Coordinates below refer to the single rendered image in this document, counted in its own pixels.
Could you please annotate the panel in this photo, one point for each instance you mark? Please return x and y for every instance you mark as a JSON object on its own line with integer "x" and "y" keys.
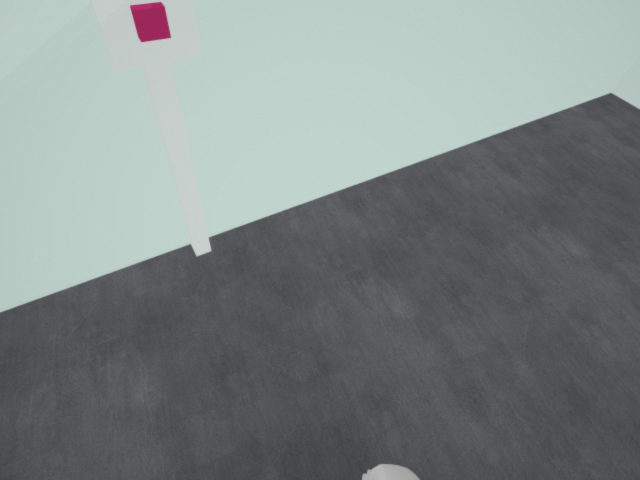
{"x": 127, "y": 52}

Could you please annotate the button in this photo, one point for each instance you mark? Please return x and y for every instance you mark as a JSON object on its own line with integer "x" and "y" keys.
{"x": 150, "y": 21}

